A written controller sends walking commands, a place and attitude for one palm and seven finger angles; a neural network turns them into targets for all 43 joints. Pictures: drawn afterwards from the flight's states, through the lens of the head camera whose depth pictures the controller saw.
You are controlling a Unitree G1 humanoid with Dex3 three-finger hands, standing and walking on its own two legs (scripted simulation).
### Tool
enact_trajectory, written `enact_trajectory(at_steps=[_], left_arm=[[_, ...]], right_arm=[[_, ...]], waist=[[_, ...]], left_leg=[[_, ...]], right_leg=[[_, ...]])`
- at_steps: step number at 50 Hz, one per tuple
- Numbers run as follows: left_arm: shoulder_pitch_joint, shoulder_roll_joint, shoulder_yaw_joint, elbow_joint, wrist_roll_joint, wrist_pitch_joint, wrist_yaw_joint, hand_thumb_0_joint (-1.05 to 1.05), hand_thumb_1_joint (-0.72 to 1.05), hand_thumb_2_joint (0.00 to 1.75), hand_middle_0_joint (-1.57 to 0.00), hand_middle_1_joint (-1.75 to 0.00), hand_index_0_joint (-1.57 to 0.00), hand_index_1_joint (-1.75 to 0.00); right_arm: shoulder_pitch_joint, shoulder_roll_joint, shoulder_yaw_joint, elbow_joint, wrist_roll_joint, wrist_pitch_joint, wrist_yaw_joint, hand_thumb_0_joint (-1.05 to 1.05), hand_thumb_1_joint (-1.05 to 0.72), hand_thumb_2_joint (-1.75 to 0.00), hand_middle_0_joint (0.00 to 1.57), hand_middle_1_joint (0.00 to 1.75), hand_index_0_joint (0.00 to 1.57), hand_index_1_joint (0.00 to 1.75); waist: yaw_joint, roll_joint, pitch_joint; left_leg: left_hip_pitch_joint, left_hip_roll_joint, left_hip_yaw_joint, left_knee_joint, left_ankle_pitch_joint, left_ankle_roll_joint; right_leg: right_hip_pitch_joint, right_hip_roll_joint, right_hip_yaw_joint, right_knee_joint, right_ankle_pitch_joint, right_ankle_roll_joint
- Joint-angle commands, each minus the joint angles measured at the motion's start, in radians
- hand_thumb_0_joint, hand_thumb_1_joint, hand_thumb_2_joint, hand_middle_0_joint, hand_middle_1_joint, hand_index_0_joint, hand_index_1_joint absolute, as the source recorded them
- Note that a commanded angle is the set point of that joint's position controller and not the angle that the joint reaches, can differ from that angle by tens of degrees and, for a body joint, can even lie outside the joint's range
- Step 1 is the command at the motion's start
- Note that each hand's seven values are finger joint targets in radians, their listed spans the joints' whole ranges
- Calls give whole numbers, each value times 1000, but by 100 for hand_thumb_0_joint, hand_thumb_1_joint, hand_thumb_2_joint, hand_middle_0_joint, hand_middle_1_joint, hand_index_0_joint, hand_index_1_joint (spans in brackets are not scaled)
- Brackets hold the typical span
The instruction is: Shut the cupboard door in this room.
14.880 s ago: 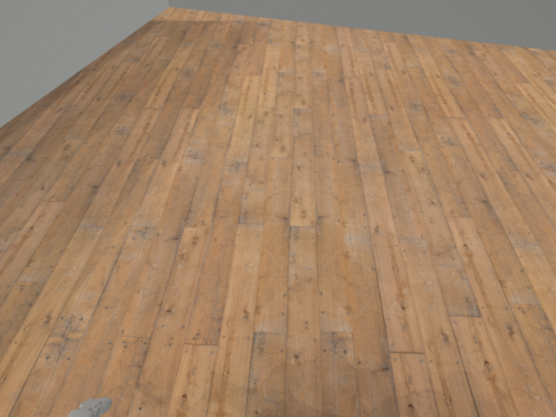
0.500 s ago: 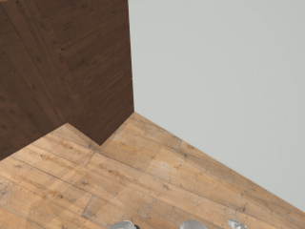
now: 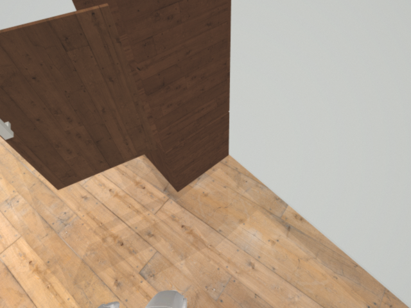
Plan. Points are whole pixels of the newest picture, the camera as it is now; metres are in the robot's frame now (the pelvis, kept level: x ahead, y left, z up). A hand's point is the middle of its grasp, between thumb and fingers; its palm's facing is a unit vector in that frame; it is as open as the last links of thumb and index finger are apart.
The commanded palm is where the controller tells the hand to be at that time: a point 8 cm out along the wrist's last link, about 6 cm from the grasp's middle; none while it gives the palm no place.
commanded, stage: turn to face it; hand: left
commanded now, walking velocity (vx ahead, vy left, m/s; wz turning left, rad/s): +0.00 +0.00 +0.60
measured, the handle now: out of the picture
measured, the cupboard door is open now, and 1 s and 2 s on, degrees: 77 77 77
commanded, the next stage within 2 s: take the last steps up to it in 0.70 s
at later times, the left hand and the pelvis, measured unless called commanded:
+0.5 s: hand out of the picture +0.01 +0.28 -0.16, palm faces +0.29 -0.92 -0.27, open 7.4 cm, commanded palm none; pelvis -0.02 +0.04 +0.00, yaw +15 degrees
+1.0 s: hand out of the picture -0.09 +0.19 -0.16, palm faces +0.47 -0.85 -0.25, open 7.4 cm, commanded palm none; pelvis -0.03 +0.01 +0.00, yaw +25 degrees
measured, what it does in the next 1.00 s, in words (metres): steps on the spot, turning left: left foot, then right foot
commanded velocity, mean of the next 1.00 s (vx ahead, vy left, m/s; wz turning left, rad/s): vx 0.07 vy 0.02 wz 0.33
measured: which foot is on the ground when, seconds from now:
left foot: up 0.00-0.18, down 0.20-0.66, up 0.68-1.00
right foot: down 0.00-0.20, up 0.22-0.64, down 0.66-1.00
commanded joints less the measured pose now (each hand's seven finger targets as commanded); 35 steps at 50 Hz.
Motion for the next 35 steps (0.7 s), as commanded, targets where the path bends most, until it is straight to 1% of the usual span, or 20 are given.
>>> enact_trajectory(at_steps=[1,5,7,8,9,10,11,12,13,15,17,21,24,28,30,31,32,33,34,35], left_arm=[[87,242,66,-29,10,-16,10,0,90,90,-20,-30,-20,-30],[89,279,78,-17,11,-5,7,0,90,90,-20,-30,-20,-30],[74,283,83,-11,7,1,4,0,90,90,-20,-30,-20,-30],[60,279,85,-13,-1,4,1,0,90,90,-20,-30,-20,-30],[55,250,81,-29,-8,7,-5,0,90,90,-20,-30,-20,-30],[16,179,59,-77,-12,8,-15,0,90,90,-20,-30,-20,-30],[-74,189,46,-99,2,26,0,0,90,90,-20,-30,-20,-30],[-93,178,51,-88,-6,25,5,0,90,90,-20,-30,-20,-30],[-96,186,54,-70,-10,23,2,0,90,90,-20,-30,-20,-30],[-41,185,56,-34,-8,24,-7,0,90,90,-20,-30,-20,-30],[-11,182,53,-17,-6,25,-10,0,90,90,-20,-30,-20,-30],[-35,177,49,-25,-4,28,-6,0,90,90,-20,-30,-20,-30],[-62,165,44,-36,-6,27,-3,0,90,90,-20,-30,-20,-30],[-37,152,40,-31,-11,18,1,0,90,90,-20,-30,-20,-30],[27,152,38,-14,-12,8,3,0,90,90,-20,-30,-20,-30],[55,164,40,-4,-10,-2,6,0,90,90,-20,-30,-20,-30],[78,199,45,1,-4,-15,10,0,90,90,-20,-30,-20,-30],[84,274,58,2,10,-24,16,0,90,90,-20,-30,-20,-30],[74,295,63,-13,4,-22,12,0,90,90,-20,-30,-20,-30],[32,274,67,-22,1,-18,15,0,90,90,-20,-30,-20,-30]], right_arm=[[-118,-33,14,-105,5,-35,5,0,-90,-90,20,30,20,30],[-122,-34,26,-110,12,-46,1,0,-90,-90,20,30,20,30],[-84,-47,24,-106,9,-54,-2,0,-90,-90,20,30,20,30],[-44,-73,18,-96,6,-61,-2,0,-90,-90,20,30,20,30],[22,-149,-1,-86,1,-71,-4,0,-90,-90,20,30,20,30],[76,-263,-30,-79,-1,-74,-9,0,-90,-90,20,30,20,30],[140,-268,-27,-46,8,-69,-19,0,-90,-90,20,30,20,30],[107,-245,-23,-47,7,-71,-32,0,-90,-90,20,30,20,30],[46,-217,-16,-63,4,-71,-38,0,-90,-90,20,30,20,30],[-54,-173,2,-94,2,-74,-37,0,-90,-90,20,30,20,30],[-66,-164,4,-101,4,-78,-34,0,-90,-90,20,30,20,30],[-37,-158,2,-91,3,-75,-31,0,-90,-90,20,30,20,30],[-31,-157,-2,-88,-1,-69,-30,0,-90,-90,20,30,20,30],[-44,-147,-3,-90,-4,-64,-30,0,-90,-90,20,30,20,30],[-60,-139,-4,-87,1,-64,-30,0,-90,-90,20,30,20,30],[-59,-125,-3,-84,7,-65,-29,0,-90,-90,20,30,20,30],[-42,-87,3,-79,14,-69,-25,0,-90,-90,20,30,20,30],[-28,-28,15,-94,22,-72,-19,0,-90,-90,20,30,20,30],[-43,-59,4,-99,13,-55,-24,0,-90,-90,20,30,20,30],[-53,-71,-4,-86,6,-37,-23,0,-90,-90,20,30,20,30]], waist=[[78,-243,-97],[87,-281,-133],[63,-259,-150],[32,-224,-168],[-9,-45,-219],[-46,269,-208],[-76,230,-207],[-60,223,-191],[-41,195,-141],[16,138,-117],[27,106,-140],[15,85,-118],[7,106,-104],[17,122,-104],[46,111,-136],[63,80,-144],[69,-31,-160],[65,-265,-157],[78,-292,-122],[71,-286,-76]], left_leg=[[-38,10,52,-153,-56,-4],[72,0,103,-360,-62,21],[170,-8,129,-517,38,32],[286,0,121,-652,157,46],[490,99,-15,-728,376,96],[624,367,-353,-728,799,237],[566,394,-347,-713,900,290],[545,365,-331,-699,903,306],[478,319,-281,-705,841,296],[414,236,-193,-715,761,249],[416,208,-164,-726,723,240],[406,214,-221,-757,624,254],[373,213,-258,-760,570,259],[308,199,-302,-740,572,251],[294,174,-292,-690,570,227],[247,148,-279,-645,526,195],[172,86,-228,-562,390,140],[10,-55,-81,-398,77,67],[24,-75,-75,-207,-178,53],[34,-50,-110,-62,-163,59]], right_leg=[[182,-235,107,-115,579,-109],[196,-254,79,-59,615,-110],[170,-247,35,11,575,-68],[105,-232,4,91,519,-29],[-66,-175,-24,271,344,28],[-379,-38,-19,475,-321,99],[-384,-26,104,564,-402,96],[-407,-19,141,614,-365,97],[-398,-19,162,630,-297,99],[-341,-4,162,613,-187,103],[-309,12,160,569,-144,108],[-302,30,166,491,-131,110],[-261,46,167,405,-149,104],[-131,83,151,235,-137,84],[-39,95,140,70,-30,77],[57,85,142,-66,74,75],[158,4,216,-181,157,56],[228,-222,445,-211,288,-35],[69,-343,504,-254,281,-139],[-50,-317,499,-283,147,-168]])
